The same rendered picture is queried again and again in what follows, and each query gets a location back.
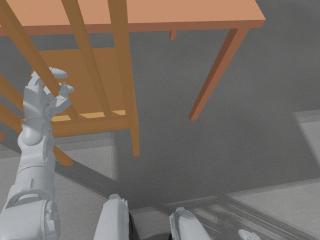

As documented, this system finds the robot right thigh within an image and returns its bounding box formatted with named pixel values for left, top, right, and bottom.
left=169, top=210, right=212, bottom=240

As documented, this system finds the chair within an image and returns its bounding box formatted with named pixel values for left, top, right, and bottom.
left=0, top=0, right=140, bottom=166

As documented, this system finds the right robot hand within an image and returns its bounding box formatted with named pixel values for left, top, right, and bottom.
left=238, top=229, right=260, bottom=240

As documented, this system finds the table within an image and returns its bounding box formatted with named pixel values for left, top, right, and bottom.
left=0, top=0, right=266, bottom=141

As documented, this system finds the robot thigh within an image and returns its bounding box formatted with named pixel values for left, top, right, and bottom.
left=169, top=210, right=212, bottom=240
left=93, top=198, right=129, bottom=240

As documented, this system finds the robot left thigh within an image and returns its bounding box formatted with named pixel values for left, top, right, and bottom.
left=93, top=198, right=129, bottom=240

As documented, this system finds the left robot hand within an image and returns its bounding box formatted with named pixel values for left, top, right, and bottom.
left=23, top=67, right=75, bottom=123

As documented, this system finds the left robot upper arm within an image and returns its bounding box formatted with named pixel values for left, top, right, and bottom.
left=0, top=199, right=62, bottom=240

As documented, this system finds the left robot forearm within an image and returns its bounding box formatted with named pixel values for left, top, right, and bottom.
left=0, top=118, right=56, bottom=217

